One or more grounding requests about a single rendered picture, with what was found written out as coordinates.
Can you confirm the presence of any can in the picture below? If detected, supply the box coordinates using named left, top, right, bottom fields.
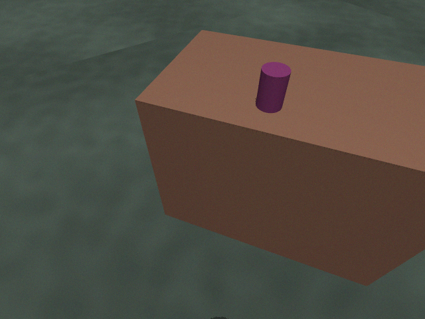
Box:
left=256, top=62, right=291, bottom=113

